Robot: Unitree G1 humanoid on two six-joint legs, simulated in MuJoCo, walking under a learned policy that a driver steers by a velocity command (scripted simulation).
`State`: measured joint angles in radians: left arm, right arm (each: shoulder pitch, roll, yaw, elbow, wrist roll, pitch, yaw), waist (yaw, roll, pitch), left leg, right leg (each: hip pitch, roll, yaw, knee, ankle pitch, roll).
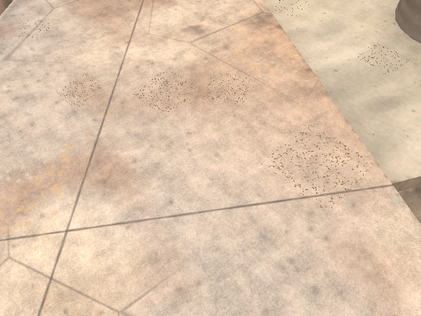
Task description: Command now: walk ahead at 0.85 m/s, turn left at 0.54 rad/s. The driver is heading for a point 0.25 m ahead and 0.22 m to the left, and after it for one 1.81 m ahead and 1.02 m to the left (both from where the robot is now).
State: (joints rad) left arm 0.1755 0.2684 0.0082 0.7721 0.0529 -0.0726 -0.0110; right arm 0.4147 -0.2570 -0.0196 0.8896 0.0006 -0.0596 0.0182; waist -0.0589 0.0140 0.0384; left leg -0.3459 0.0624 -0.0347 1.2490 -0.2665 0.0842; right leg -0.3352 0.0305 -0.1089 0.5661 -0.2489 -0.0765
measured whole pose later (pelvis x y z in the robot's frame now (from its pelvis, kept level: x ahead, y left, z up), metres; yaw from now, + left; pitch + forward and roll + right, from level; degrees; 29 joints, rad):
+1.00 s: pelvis +0.45 -0.03 +0.01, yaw +55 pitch +1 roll -2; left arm 0.10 0.26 0.06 0.67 0.02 0.02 0.05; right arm 0.20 -0.34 -0.08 0.56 0.02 0.07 -0.01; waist 0.01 0.03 0.08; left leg -0.56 0.07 -0.03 1.08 -0.37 -0.10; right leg -0.30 -0.02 -0.09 0.42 -0.14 -0.01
